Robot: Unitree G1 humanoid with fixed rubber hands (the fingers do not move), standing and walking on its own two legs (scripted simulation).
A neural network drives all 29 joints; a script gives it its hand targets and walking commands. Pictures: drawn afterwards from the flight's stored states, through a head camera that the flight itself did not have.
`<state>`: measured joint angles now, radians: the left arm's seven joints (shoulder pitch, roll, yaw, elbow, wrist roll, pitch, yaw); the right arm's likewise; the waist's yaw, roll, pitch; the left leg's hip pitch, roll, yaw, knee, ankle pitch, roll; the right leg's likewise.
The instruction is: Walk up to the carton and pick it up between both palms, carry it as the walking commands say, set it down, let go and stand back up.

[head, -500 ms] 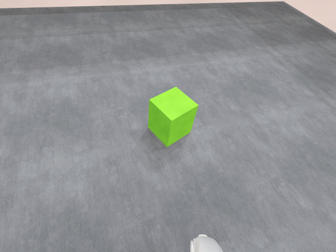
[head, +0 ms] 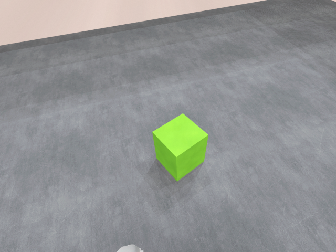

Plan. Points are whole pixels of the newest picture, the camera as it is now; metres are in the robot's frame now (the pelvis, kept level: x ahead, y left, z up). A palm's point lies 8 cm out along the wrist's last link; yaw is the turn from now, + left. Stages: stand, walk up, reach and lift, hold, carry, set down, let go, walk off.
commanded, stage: walk up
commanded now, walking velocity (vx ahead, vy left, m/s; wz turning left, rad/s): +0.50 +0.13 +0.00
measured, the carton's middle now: (179, 147) +0.84 -0.02 -0.63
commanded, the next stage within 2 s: none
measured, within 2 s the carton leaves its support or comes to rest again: neither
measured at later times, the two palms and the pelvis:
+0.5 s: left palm (69, 234) +0.22 +0.31 -0.16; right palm (248, 231) +0.22 -0.19 -0.11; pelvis +0.21 +0.07 +0.00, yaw -1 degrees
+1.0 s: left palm (114, 179) +0.37 +0.19 -0.13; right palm (260, 217) +0.27 -0.25 -0.16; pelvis +0.29 -0.02 +0.00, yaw -1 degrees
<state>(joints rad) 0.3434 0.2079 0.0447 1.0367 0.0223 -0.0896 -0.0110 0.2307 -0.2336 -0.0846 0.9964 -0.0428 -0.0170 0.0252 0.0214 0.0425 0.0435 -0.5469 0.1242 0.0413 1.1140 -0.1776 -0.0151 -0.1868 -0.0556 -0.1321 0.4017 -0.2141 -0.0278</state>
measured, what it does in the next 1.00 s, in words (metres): walks ahead: left foot, then right foot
